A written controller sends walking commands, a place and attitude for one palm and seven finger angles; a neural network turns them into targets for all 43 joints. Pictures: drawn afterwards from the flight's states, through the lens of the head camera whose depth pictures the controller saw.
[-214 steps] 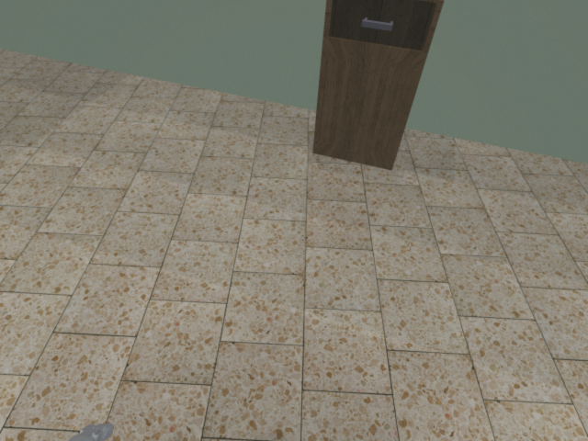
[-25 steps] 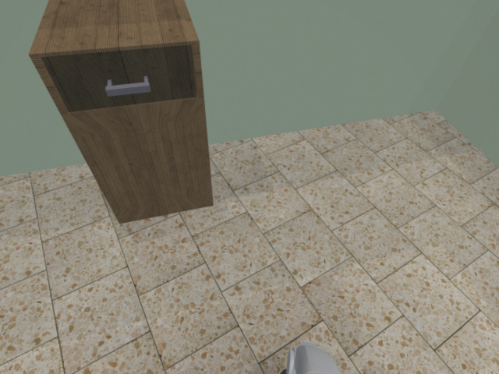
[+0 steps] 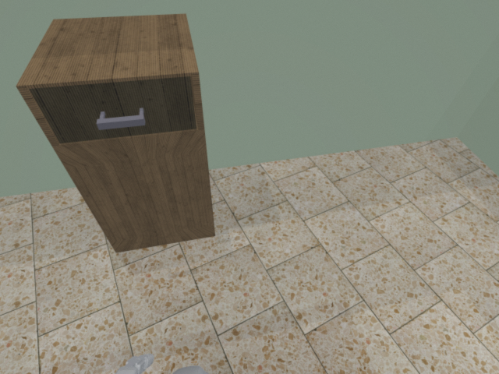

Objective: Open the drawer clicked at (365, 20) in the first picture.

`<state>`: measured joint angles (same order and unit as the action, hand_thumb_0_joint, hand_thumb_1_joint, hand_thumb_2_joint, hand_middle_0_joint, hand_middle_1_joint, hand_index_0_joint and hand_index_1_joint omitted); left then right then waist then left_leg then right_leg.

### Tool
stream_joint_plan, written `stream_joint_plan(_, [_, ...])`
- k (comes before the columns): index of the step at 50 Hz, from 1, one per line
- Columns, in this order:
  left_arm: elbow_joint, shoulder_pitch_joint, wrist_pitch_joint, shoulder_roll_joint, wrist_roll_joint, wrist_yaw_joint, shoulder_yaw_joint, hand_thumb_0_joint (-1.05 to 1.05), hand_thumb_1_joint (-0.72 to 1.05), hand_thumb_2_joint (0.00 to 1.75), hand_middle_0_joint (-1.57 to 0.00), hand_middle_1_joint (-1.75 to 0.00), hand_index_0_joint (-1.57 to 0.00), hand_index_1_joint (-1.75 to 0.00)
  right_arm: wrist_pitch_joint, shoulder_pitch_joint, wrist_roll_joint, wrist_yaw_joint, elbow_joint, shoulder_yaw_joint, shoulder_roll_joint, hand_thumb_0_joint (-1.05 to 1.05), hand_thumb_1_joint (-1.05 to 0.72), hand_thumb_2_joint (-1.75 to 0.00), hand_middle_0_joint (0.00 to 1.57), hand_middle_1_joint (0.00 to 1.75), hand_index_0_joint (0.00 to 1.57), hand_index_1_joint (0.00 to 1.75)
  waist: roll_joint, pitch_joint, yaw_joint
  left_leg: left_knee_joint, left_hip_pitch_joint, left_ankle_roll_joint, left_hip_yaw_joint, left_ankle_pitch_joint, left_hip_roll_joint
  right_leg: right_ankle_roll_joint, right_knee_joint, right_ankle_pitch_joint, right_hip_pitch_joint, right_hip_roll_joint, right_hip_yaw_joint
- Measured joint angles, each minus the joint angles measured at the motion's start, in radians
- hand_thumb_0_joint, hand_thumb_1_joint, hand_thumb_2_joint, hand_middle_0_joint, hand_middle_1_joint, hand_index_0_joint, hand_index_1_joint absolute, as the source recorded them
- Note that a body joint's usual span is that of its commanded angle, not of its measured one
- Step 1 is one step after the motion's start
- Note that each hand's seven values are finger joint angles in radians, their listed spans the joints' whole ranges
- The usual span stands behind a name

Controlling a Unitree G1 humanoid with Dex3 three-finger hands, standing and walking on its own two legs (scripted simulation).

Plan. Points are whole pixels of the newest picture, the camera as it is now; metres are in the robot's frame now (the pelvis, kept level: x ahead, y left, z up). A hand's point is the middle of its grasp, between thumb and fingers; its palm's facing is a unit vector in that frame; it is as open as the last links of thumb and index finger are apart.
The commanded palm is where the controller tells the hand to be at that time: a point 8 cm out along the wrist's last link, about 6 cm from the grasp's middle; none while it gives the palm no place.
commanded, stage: turn to face it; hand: left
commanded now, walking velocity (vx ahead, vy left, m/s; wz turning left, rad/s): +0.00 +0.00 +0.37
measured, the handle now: (121, 117) +0.75 +0.38 -0.04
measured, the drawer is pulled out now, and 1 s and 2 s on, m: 0.00 0.00 0.00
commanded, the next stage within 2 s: take the last steps up to it in 0.44 s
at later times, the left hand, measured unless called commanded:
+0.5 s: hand out of the picture +0.03 +0.23 -0.16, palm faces +0.18 -0.95 -0.26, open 7.4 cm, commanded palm none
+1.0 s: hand out of the picture -0.08 +0.19 -0.18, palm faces +0.32 -0.93 -0.16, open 7.4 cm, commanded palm none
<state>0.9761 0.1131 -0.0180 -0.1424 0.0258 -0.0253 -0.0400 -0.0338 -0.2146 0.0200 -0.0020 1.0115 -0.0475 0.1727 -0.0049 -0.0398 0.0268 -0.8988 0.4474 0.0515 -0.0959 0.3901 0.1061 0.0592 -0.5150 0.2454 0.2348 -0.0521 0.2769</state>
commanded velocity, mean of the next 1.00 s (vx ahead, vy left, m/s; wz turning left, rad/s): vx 0.14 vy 0.00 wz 0.16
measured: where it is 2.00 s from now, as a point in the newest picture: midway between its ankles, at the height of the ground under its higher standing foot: outside the picture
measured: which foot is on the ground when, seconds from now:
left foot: up 0.00-0.08, down 0.10-0.56, up 0.58-0.94, down 0.96-1.00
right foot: down 0.00-0.10, up 0.12-0.54, down 0.56-0.96, up 0.98-1.00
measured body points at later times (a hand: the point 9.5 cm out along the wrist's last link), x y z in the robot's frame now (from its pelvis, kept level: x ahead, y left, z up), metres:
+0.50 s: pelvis +0.01 +0.02 +0.01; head +0.03 +0.02 +0.45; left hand +0.02 +0.28 -0.14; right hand +0.10 -0.21 -0.15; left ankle +0.04 +0.12 -0.73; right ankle +0.02 -0.13 -0.71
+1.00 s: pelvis +0.03 +0.04 +0.00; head +0.04 +0.06 +0.45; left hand -0.10 +0.24 -0.16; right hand +0.14 -0.18 -0.14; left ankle +0.00 +0.14 -0.73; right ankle +0.02 -0.11 -0.72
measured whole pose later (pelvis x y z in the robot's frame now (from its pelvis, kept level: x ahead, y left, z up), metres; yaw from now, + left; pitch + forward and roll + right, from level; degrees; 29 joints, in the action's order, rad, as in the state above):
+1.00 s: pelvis +0.03 +0.04 +0.00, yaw +13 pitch -1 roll +0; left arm 1.13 0.42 0.00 -0.17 0.03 0.00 -0.05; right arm 0.02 -0.24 0.03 0.01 1.04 -0.05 0.17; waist 0.03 -0.02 -0.04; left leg -0.55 0.23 -0.02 -0.13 0.30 0.05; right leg -0.03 -0.65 0.42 0.22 -0.11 0.11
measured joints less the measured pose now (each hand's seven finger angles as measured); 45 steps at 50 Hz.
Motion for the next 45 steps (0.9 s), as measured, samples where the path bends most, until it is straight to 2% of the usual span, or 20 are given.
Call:
stream_joint_plan(2, [-0.002, 0.016, 0.007, -0.010, 0.003, 0.000, -0.005, -0.01, 0.92, 0.90, -0.21, -0.30, -0.20, -0.30, -0.002, 0.010, 0.000, 0.006, -0.011, 0.000, 0.003, 0.01, -0.93, -0.90, 0.19, 0.30, 0.19, 0.29, 0.012, -0.002, -0.011, 0.078, -0.042, -0.004, -0.015, 0.000, -0.009, -0.013, -0.024, 0.020, -0.001, -0.017, 0.015])
stream_joint_plan(4, [0.000, 0.039, 0.016, -0.024, 0.001, 0.000, -0.010, -0.01, 0.92, 0.90, -0.21, -0.30, -0.20, -0.30, 0.000, 0.015, 0.001, 0.010, -0.025, 0.001, 0.007, 0.00, -0.92, -0.90, 0.19, 0.30, 0.19, 0.29, 0.019, -0.005, -0.019, 0.190, -0.102, -0.010, -0.028, -0.052, -0.017, -0.030, -0.067, 0.049, 0.005, -0.036, 0.031])
stream_joint_plan(6, [0.004, 0.063, 0.032, -0.042, -0.006, 0.002, -0.019, -0.01, 0.92, 0.90, -0.21, -0.30, -0.20, -0.30, 0.007, 0.019, 0.006, 0.012, -0.037, 0.001, 0.008, 0.00, -0.92, -0.90, 0.19, 0.30, 0.20, 0.29, 0.033, -0.008, -0.023, 0.234, -0.120, -0.055, -0.027, -0.102, -0.036, -0.060, -0.137, 0.100, 0.031, -0.059, 0.025])
stream_joint_plan(8, [0.012, 0.085, 0.055, -0.062, -0.006, -0.001, -0.026, 0.00, 0.91, 0.90, -0.21, -0.30, -0.20, -0.30, 0.013, 0.026, 0.011, 0.009, -0.046, 0.007, 0.003, 0.00, -0.92, -0.90, 0.19, 0.30, 0.20, 0.29, 0.045, -0.017, -0.031, 0.230, -0.118, -0.096, -0.032, -0.082, -0.053, -0.089, -0.278, 0.234, 0.089, -0.050, -0.061])
stream_joint_plan(9, [0.018, 0.094, 0.063, -0.070, -0.005, 0.000, -0.029, 0.00, 0.91, 0.90, -0.20, -0.30, -0.20, -0.30, 0.017, 0.028, 0.011, 0.006, -0.049, 0.009, 0.001, 0.00, -0.92, -0.90, 0.19, 0.30, 0.20, 0.29, 0.044, -0.020, -0.031, 0.245, -0.123, -0.106, -0.031, -0.082, -0.059, -0.097, -0.358, 0.258, 0.120, -0.040, -0.103])
stream_joint_plan(11, [0.031, 0.107, 0.070, -0.083, -0.004, 0.002, -0.035, 0.00, 0.91, 0.90, -0.20, -0.30, -0.20, -0.29, 0.021, 0.031, 0.010, -0.001, -0.048, 0.014, -0.002, 0.00, -0.91, -0.90, 0.19, 0.30, 0.20, 0.29, 0.042, -0.027, -0.034, 0.295, -0.142, -0.111, -0.026, -0.105, -0.072, -0.109, -0.473, 0.242, 0.166, -0.029, -0.165])
stream_joint_plan(14, [0.042, 0.126, 0.069, -0.097, -0.005, 0.003, -0.037, 0.00, 0.91, 0.90, -0.20, -0.30, -0.20, -0.29, 0.024, 0.034, 0.004, -0.007, -0.038, 0.020, -0.006, 0.00, -0.91, -0.90, 0.20, 0.30, 0.20, 0.29, 0.035, -0.030, -0.043, 0.373, -0.173, -0.116, -0.023, -0.148, -0.087, -0.125, -0.517, 0.198, 0.190, -0.031, -0.214])
stream_joint_plan(19, [0.050, 0.137, 0.076, -0.097, -0.007, -0.002, -0.033, 0.00, 0.91, 0.90, -0.20, -0.30, -0.19, -0.29, 0.021, 0.035, 0.001, -0.007, -0.025, 0.012, 0.002, 0.00, -0.92, -0.90, 0.20, 0.30, 0.20, 0.30, 0.013, -0.030, -0.037, 0.433, -0.197, -0.115, -0.005, -0.184, -0.096, -0.138, -0.429, 0.203, 0.158, -0.033, -0.239])
stream_joint_plan(23, [0.044, 0.121, 0.074, -0.081, -0.009, -0.004, -0.025, 0.00, 0.91, 0.90, -0.20, -0.30, -0.19, -0.29, 0.009, 0.033, 0.003, -0.003, -0.011, 0.006, 0.011, 0.00, -0.91, -0.90, 0.20, 0.30, 0.20, 0.30, -0.002, -0.028, -0.026, 0.432, -0.190, -0.104, 0.016, -0.194, -0.100, -0.133, -0.304, 0.208, 0.104, -0.022, -0.237])
stream_joint_plan(25, [0.037, 0.112, 0.066, -0.068, -0.011, -0.004, -0.018, 0.00, 0.91, 0.90, -0.20, -0.30, -0.19, -0.29, 0.003, 0.030, 0.003, 0.000, -0.004, 0.002, 0.016, 0.00, -0.91, -0.90, 0.20, 0.30, 0.20, 0.30, -0.009, -0.024, -0.021, 0.419, -0.179, -0.095, 0.026, -0.195, -0.102, -0.127, -0.219, 0.178, 0.066, -0.012, -0.232])
stream_joint_plan(27, [0.028, 0.108, 0.052, -0.057, -0.011, -0.005, -0.011, 0.00, 0.91, 0.90, -0.20, -0.30, -0.20, -0.29, -0.002, 0.022, -0.001, 0.002, 0.001, -0.002, 0.020, 0.00, -0.91, -0.90, 0.20, 0.30, 0.20, 0.30, -0.010, -0.015, -0.019, 0.391, -0.160, -0.083, 0.036, -0.190, -0.110, -0.122, -0.083, 0.092, 0.008, -0.006, -0.222])
stream_joint_plan(28, [0.024, 0.109, 0.042, -0.052, -0.008, -0.007, -0.008, 0.00, 0.91, 0.90, -0.20, -0.30, -0.20, -0.29, -0.003, 0.018, -0.005, 0.004, 0.003, -0.005, 0.023, 0.00, -0.91, -0.90, 0.20, 0.30, 0.20, 0.30, -0.008, -0.010, -0.021, 0.365, -0.144, -0.075, 0.038, -0.181, -0.114, -0.110, -0.023, 0.054, -0.014, -0.008, -0.222])
stream_joint_plan(30, [0.027, 0.106, 0.031, -0.026, -0.003, -0.007, 0.003, 0.00, 0.91, 0.90, -0.20, -0.30, -0.20, -0.29, -0.016, 0.014, -0.007, 0.006, 0.012, -0.011, 0.035, 0.01, -0.91, -0.90, 0.20, 0.30, 0.20, 0.29, -0.034, -0.008, -0.018, 0.276, -0.114, -0.054, 0.063, -0.059, -0.110, -0.076, -0.034, 0.051, -0.017, 0.001, -0.200])
stream_joint_plan(32, [0.024, 0.122, 0.023, -0.008, 0.000, -0.004, 0.010, 0.00, 0.91, 0.90, -0.20, -0.30, -0.20, -0.29, -0.031, 0.004, -0.001, 0.011, 0.019, -0.015, 0.039, 0.01, -0.91, -0.90, 0.20, 0.30, 0.20, 0.29, -0.033, 0.009, -0.024, 0.133, -0.073, -0.046, 0.071, 0.016, -0.113, -0.059, -0.015, 0.048, -0.030, -0.005, -0.190])
stream_joint_plan(35, [0.034, 0.149, 0.012, 0.000, 0.003, -0.006, 0.006, 0.00, 0.93, 0.90, -0.21, -0.30, -0.20, -0.30, -0.027, -0.010, 0.007, 0.022, 0.025, -0.021, 0.040, 0.01, -0.91, -0.90, 0.20, 0.30, 0.20, 0.29, -0.022, 0.025, -0.026, -0.038, -0.031, -0.035, 0.061, -0.012, -0.092, -0.056, 0.046, 0.021, -0.060, -0.013, -0.177])
stream_joint_plan(37, [0.043, 0.169, 0.002, -0.003, 0.005, 0.000, 0.006, 0.00, 0.93, 0.90, -0.21, -0.30, -0.20, -0.30, -0.019, -0.023, 0.009, 0.027, 0.025, -0.024, 0.040, 0.01, -0.91, -0.90, 0.19, 0.30, 0.20, 0.29, -0.015, 0.032, -0.026, -0.067, -0.028, -0.028, 0.052, -0.038, -0.071, -0.058, 0.077, 0.008, -0.076, -0.018, -0.165])
stream_joint_plan(40, [0.058, 0.201, -0.012, -0.006, 0.008, 0.007, 0.006, 0.00, 0.93, 0.90, -0.21, -0.30, -0.20, -0.30, -0.012, -0.036, 0.011, 0.031, 0.032, -0.026, 0.038, 0.01, -0.91, -0.90, 0.19, 0.30, 0.20, 0.29, -0.006, 0.037, -0.036, -0.011, -0.050, -0.023, 0.038, -0.045, -0.046, -0.063, 0.109, -0.001, -0.093, -0.026, -0.148])
stream_joint_plan(45, [0.100, 0.256, -0.016, -0.014, 0.011, 0.014, 0.001, 0.00, 0.92, 0.90, -0.21, -0.30, -0.20, -0.30, 0.004, -0.033, 0.007, 0.031, 0.038, -0.015, 0.028, 0.01, -0.91, -0.90, 0.19, 0.30, 0.19, 0.29, 0.015, 0.030, -0.067, 0.208, -0.131, -0.035, 0.010, -0.019, -0.036, -0.084, 0.109, 0.015, -0.103, -0.044, -0.132])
